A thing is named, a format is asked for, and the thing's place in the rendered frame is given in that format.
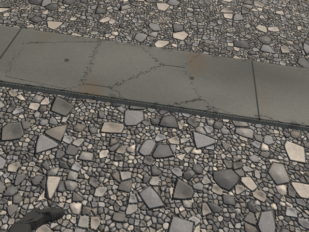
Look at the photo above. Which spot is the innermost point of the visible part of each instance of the left robot hand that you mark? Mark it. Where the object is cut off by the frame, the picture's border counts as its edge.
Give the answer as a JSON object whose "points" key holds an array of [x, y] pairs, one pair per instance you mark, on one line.
{"points": [[36, 218]]}

